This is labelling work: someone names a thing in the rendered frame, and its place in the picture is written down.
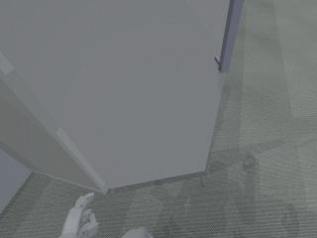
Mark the robot left thigh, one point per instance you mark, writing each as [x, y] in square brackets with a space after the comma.
[138, 233]

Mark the handle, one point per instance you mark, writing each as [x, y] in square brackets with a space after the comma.
[230, 34]

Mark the robot left hand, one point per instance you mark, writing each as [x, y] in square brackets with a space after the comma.
[76, 217]

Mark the fridge door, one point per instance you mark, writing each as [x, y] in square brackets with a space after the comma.
[133, 83]

